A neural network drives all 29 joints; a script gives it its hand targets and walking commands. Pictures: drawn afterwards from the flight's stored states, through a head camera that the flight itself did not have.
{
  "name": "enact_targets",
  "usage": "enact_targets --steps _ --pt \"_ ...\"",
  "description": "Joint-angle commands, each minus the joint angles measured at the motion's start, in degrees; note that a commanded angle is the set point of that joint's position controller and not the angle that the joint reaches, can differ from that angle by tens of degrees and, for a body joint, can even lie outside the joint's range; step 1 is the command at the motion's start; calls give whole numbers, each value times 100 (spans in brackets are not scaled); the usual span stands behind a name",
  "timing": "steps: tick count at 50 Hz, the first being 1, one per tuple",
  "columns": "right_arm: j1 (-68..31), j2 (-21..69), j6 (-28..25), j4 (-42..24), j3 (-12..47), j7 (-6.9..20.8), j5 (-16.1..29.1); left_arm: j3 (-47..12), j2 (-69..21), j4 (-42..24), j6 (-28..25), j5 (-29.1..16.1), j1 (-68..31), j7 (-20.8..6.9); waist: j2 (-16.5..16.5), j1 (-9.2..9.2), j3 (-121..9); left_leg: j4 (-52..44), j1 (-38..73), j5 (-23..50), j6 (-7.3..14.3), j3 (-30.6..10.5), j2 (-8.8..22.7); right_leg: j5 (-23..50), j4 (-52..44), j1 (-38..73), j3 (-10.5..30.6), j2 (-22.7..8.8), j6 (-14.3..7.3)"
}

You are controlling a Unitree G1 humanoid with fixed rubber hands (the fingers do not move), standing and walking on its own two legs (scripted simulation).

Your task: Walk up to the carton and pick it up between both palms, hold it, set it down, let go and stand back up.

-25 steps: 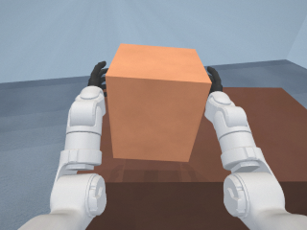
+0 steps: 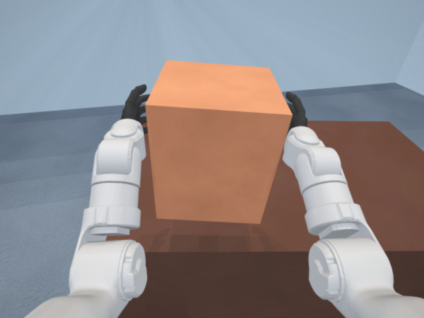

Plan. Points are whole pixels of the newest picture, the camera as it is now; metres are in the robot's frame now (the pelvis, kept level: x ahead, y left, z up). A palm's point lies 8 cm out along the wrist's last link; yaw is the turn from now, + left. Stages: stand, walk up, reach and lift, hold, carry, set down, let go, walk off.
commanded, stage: hold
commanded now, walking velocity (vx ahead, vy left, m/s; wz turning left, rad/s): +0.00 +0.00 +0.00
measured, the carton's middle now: (213, 142) +0.40 +0.02 +0.19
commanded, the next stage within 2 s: set down in 0.04 s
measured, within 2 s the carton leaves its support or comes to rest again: neither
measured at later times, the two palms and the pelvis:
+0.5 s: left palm (138, 121) +0.39 +0.17 +0.24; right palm (296, 126) +0.39 -0.14 +0.24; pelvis +0.00 -0.01 +0.00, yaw +0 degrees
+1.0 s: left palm (146, 140) +0.42 +0.16 +0.18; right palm (289, 142) +0.41 -0.14 +0.18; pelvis +0.02 -0.01 +0.00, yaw +0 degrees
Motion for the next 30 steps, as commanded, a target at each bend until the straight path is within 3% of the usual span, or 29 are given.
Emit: enact_targets --steps 1,2,3,10,13,16,24,30 --pt "-5421 3169 -168 -2153 2826 641 1334 -2217 -3977 -1124 -168 -373 -3911 -924 221 -119 -2023 -277 1824 312 157 188 -292 747 -869 985 188 332 247" --pt "-5426 3156 -170 -2178 2822 640 1338 -2228 -3982 -1127 -167 -388 -3904 -922 236 -122 -2062 -273 1848 339 153 188 -289 765 -871 983 186 334 245" --pt "-5588 3293 -146 -1802 2548 633 1243 -1795 -3719 -687 -240 -200 -4221 -1062 3 -126 -1805 -325 1758 52 233 254 -429 860 -894 1219 206 276 279" --pt "-5900 3337 -963 -1238 1836 822 382 -1278 -3617 -251 -912 92 -4791 -1255 111 -70 -1770 -502 1988 -197 234 348 -392 308 -981 942 27 185 274" --pt "-5179 3095 -1305 -357 1025 947 -385 -348 -3013 833 -1182 704 -4245 -1519 -175 -107 -865 -728 1952 -864 398 500 -393 -540 -1150 858 -66 96 306" --pt "-4664 2924 -1593 174 654 1026 -742 30 -2748 1210 -1360 1043 -4011 -1748 -311 -160 -425 -900 2051 -1061 439 645 -373 -947 -1237 959 -157 88 299" --pt "-4174 2975 -2391 463 719 1156 -1060 -242 -2878 856 -1920 985 -4291 -1719 -97 -115 -614 -867 2337 -361 290 813 -330 -234 -1139 1149 -303 89 338" --pt "-3709 3034 -2588 329 987 1135 -1186 -320 -2782 762 -2171 965 -3825 -1675 -279 -57 -1096 -792 2487 135 316 828 -361 681 -1032 1540 -265 34 455"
